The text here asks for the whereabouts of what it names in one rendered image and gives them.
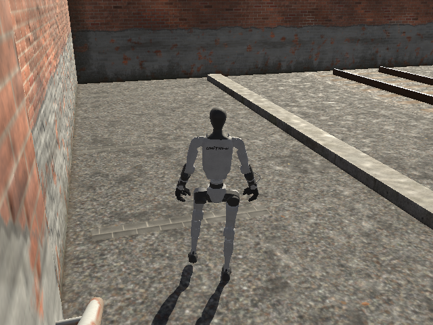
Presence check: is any right robot hand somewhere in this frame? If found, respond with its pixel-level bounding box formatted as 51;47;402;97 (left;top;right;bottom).
243;188;259;202

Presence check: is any humanoid robot torso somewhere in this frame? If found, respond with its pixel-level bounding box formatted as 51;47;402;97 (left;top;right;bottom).
202;133;233;203

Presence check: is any right robot thigh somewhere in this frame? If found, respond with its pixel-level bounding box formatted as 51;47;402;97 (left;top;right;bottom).
223;190;240;240

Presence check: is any robot right upper arm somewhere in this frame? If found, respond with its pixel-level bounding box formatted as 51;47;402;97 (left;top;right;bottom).
232;137;251;174

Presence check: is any left robot forearm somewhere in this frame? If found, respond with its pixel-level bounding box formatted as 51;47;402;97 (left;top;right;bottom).
177;163;191;190

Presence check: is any robot left upper arm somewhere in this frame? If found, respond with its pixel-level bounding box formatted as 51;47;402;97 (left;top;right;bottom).
184;136;204;174

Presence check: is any left robot hand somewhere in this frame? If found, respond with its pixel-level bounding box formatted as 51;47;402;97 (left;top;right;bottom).
175;188;191;202

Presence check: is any right robot forearm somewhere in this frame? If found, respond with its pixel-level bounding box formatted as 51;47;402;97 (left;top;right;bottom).
244;164;257;190

